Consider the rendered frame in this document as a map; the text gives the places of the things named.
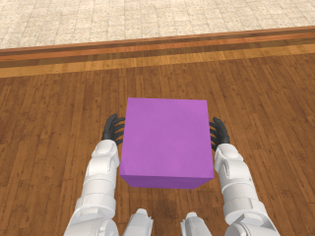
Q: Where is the right robot hand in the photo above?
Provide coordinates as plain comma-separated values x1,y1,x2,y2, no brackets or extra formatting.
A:
209,117,230,151

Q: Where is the left robot upper arm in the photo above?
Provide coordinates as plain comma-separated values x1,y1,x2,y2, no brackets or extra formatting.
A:
64,216,119,236

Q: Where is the right robot forearm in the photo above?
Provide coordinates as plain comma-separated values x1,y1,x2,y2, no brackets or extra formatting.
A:
214,144,281,236

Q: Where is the left robot shin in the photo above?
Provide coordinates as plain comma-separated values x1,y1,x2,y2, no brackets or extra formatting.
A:
130,208,148,219

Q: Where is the left robot hand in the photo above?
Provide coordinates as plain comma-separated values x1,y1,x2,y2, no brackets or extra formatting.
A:
101,113,126,146

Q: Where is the left robot thigh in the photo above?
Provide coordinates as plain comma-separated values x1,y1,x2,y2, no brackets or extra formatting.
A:
122,212,154,236

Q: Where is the right robot upper arm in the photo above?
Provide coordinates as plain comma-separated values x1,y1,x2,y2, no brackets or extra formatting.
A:
224,222,280,236

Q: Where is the carton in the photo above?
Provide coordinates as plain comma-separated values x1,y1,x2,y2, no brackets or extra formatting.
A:
119,97,215,190

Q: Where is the left robot forearm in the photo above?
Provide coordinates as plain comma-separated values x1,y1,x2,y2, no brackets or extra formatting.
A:
63,140,120,236

